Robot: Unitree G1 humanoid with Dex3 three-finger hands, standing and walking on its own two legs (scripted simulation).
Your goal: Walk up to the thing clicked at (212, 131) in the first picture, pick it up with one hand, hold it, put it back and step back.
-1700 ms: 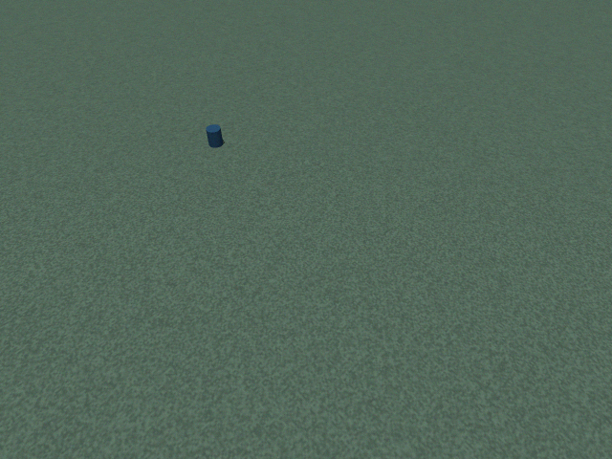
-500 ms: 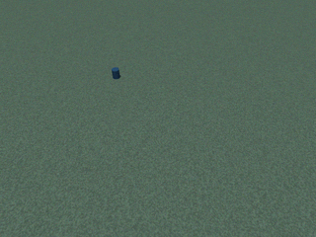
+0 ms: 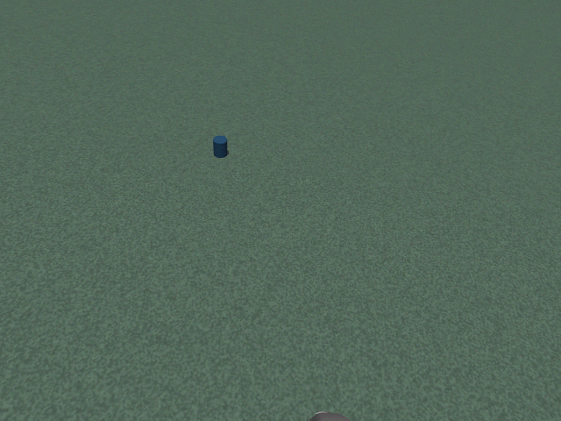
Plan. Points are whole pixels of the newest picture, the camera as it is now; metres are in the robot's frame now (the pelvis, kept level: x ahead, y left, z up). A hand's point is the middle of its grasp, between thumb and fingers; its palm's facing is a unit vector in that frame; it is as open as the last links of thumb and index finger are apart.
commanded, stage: walk up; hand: left
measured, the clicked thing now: (221, 145) +1.69 +0.20 -0.72
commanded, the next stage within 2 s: none
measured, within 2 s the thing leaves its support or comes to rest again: neither
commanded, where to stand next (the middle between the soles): +1.20 -0.06 m, yaw +2 degrees
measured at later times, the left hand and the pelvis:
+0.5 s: hand (141, 310) +0.36 +0.23 -0.13, palm faces +0.02 -0.94 -0.35, open 7.4 cm; pelvis +0.28 -0.04 +0.00, yaw +0 degrees
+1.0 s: hand (144, 217) +0.60 +0.28 -0.15, palm faces -0.07 -0.95 -0.31, open 7.4 cm; pelvis +0.52 +0.01 +0.00, yaw +0 degrees
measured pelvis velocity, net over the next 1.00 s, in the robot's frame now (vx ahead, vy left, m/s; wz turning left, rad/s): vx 0.52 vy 0.01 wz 0.00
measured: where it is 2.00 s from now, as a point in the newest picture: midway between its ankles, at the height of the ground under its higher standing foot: (265, 258)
